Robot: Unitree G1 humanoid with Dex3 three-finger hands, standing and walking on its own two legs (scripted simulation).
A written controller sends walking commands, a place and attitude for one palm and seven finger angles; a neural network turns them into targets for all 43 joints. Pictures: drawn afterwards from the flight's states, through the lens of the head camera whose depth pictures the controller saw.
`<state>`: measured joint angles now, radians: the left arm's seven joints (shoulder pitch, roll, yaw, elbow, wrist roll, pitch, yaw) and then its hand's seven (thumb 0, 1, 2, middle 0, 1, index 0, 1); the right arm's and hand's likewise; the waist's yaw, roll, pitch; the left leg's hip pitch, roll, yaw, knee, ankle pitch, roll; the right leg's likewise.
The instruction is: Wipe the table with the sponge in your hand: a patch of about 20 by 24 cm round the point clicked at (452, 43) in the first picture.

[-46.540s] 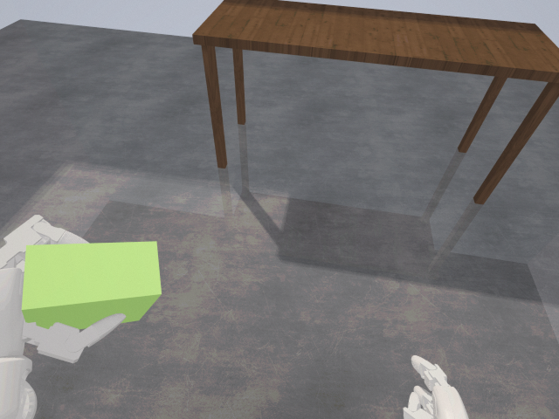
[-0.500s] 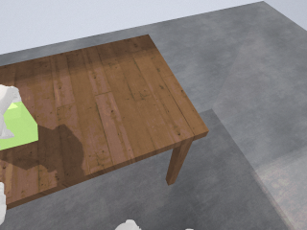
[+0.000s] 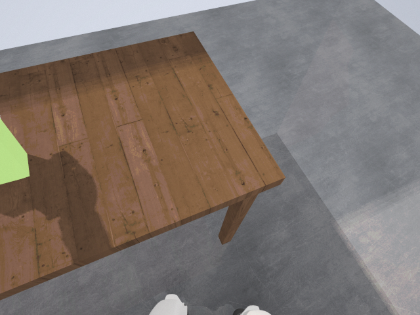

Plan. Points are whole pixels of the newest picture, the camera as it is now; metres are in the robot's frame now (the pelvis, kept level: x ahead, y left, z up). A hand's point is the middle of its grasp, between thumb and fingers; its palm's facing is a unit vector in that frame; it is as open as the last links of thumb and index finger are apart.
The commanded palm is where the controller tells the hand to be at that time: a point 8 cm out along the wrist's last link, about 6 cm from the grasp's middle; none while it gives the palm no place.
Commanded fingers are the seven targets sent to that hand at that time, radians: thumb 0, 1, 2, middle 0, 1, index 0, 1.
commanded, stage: wipe forward along the first lane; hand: left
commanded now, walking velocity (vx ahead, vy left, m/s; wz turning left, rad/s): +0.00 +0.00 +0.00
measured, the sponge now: out of the picture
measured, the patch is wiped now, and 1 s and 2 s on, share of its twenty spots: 0.40 0.40 0.50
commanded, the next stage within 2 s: slide across to the middle lane in 0.12 s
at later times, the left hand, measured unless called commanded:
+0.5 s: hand out of the picture +0.43 +0.43 +0.07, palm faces -0.18 +0.01 -0.98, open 9.9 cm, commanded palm +0.44 +0.40 +0.11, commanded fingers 0.00 0.10 1.30 -1.20 -1.60 -1.20 -1.60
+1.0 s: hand (12, 116) +0.44 +0.39 +0.07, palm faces -0.17 +0.01 -0.99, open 9.9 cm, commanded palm +0.43 +0.36 +0.11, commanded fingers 0.00 0.10 1.30 -1.20 -1.60 -1.20 -1.60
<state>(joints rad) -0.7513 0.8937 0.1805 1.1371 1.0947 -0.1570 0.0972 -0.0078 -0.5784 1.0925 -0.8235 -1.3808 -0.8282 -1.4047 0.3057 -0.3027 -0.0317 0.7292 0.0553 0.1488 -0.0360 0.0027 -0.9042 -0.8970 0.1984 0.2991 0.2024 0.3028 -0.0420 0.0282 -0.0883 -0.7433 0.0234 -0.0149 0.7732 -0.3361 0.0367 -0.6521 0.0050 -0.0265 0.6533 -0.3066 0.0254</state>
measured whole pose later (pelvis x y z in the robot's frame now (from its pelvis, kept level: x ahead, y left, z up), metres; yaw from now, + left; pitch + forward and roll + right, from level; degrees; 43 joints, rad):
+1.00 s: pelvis +0.03 +0.00 +0.01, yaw +1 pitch +16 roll -3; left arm -0.77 0.74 0.07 1.08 1.07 -0.03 0.14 0.00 -0.54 1.08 -0.78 -1.41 -0.78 -1.44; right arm 0.27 -0.27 -0.04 0.76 0.05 0.16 -0.01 0.00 -0.90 -0.90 0.20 0.30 0.20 0.30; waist -0.05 0.03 -0.09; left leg -0.61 0.01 -0.01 0.66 -0.33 0.04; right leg -0.52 -0.01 -0.02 0.54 -0.30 0.02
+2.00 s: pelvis +0.03 -0.01 +0.02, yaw +1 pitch +10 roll -2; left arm -0.38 0.57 0.03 0.68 0.97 0.12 0.18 -0.01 -0.51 1.07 -0.73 -1.44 -0.74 -1.47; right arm 0.21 -0.28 -0.04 0.70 0.08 0.15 0.01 0.01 -0.91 -0.90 0.20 0.30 0.20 0.30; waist 0.01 0.05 -0.10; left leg -0.45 0.00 0.00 0.59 -0.32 0.03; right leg -0.38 -0.01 -0.01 0.52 -0.31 0.02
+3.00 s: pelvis +0.02 -0.03 +0.02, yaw +2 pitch +4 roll -1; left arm -0.10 0.46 -0.07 0.29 0.96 0.30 0.15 0.01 -0.51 1.07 -0.74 -1.43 -0.75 -1.45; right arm 0.13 -0.29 -0.03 0.68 0.07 0.11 -0.02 0.01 -0.91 -0.90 0.19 0.30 0.20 0.30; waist 0.07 0.08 -0.06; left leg -0.34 0.01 -0.02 0.57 -0.30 0.00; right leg -0.28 -0.01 -0.03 0.53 -0.32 0.00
